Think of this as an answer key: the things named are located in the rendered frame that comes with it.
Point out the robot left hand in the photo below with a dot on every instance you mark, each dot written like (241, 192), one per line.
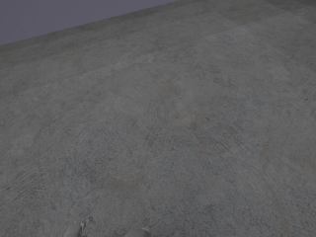
(75, 230)

